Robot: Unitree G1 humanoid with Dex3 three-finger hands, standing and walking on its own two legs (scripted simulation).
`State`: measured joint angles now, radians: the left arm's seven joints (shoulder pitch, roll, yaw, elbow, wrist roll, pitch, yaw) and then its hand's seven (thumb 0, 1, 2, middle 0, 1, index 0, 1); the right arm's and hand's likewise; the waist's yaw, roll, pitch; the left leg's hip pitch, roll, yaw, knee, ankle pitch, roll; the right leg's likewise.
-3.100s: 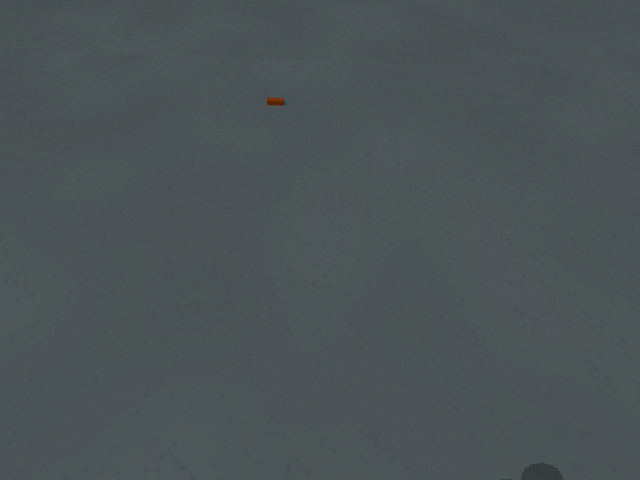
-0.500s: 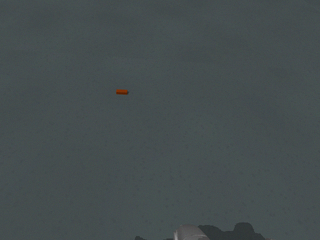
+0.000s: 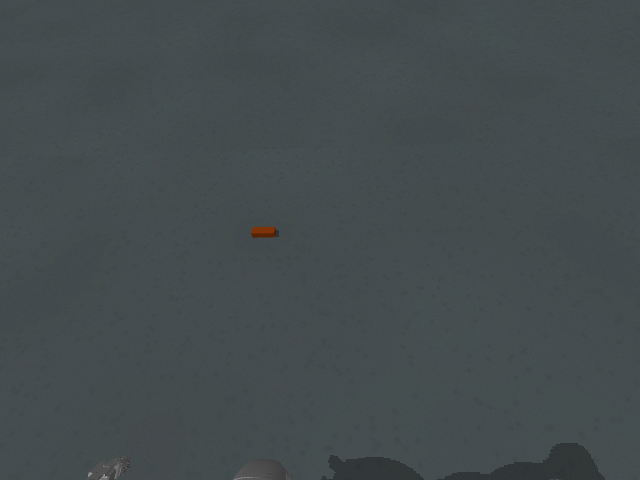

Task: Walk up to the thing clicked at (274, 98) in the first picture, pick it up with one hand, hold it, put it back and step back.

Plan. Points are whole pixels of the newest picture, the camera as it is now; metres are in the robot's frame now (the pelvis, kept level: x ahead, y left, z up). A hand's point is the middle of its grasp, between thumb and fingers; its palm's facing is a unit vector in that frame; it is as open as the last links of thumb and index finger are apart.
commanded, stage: walk up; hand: left
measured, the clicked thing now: (263, 232) +1.12 +0.29 -0.76
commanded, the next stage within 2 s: none
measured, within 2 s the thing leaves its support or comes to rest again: neither
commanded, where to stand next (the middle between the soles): +0.76 +0.04 m, yaw +1 degrees
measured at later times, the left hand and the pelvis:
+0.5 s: hand (132, 409) +0.25 +0.32 -0.16, palm faces +0.02 -0.95 -0.32, open 7.4 cm; pelvis +0.22 +0.05 +0.00, yaw +3 degrees
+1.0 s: hand (191, 271) +0.48 +0.26 -0.12, palm faces +0.02 -0.91 -0.41, open 7.3 cm; pelvis +0.41 -0.01 +0.00, yaw +2 degrees
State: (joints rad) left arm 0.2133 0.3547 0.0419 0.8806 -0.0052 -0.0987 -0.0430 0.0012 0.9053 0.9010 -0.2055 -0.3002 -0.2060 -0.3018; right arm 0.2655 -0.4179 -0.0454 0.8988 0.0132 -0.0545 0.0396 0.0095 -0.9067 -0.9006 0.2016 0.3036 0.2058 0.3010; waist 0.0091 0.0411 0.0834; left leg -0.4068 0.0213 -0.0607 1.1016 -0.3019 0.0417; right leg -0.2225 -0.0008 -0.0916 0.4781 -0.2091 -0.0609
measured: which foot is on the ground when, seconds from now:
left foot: up 0.00-0.28, down 0.30-0.84, up 0.86-1.00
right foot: down 0.00-0.36, up 0.38-0.78, down 0.80-1.00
